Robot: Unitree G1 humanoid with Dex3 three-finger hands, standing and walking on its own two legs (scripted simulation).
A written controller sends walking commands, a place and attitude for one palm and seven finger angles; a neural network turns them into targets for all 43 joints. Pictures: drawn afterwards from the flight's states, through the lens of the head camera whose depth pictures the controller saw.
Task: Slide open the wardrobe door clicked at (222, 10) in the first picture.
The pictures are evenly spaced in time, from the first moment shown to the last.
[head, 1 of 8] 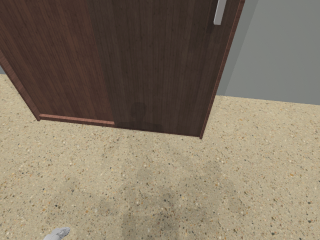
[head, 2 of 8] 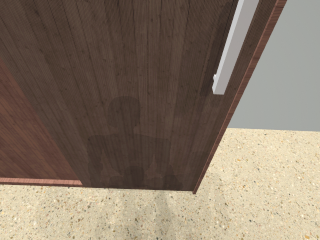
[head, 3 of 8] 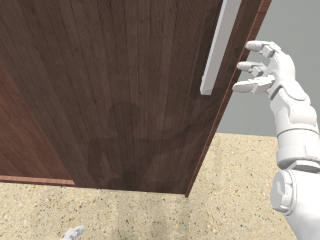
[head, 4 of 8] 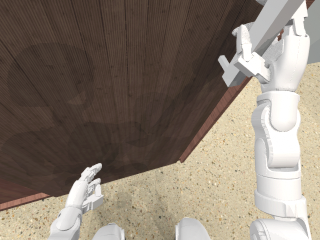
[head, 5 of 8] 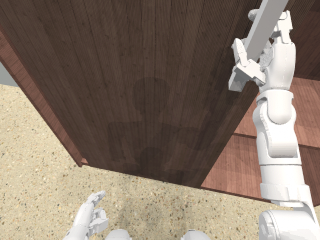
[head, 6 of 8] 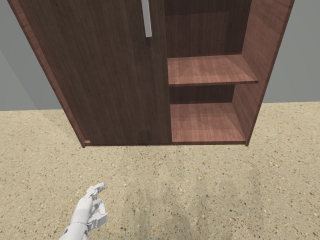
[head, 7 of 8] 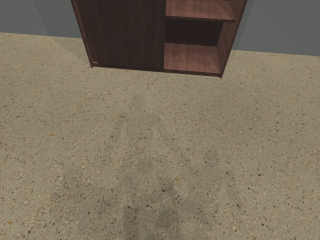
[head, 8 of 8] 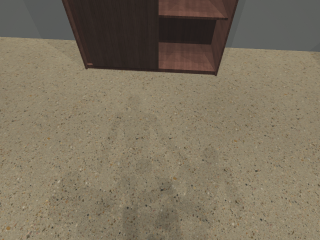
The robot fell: no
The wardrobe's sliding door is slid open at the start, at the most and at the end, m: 0.00 0.59 0.58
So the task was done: yes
